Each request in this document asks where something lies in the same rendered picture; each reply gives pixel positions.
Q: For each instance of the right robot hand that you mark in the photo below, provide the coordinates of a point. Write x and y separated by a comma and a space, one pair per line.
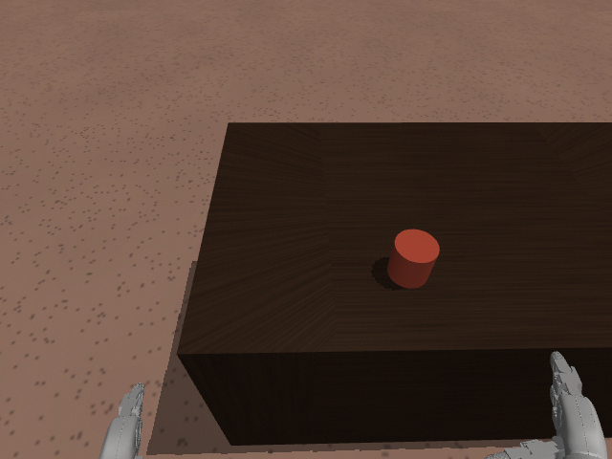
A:
575, 419

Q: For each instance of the left robot hand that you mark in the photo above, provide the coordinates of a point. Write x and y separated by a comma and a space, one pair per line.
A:
123, 436

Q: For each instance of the can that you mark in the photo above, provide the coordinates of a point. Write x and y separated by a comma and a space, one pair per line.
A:
412, 258

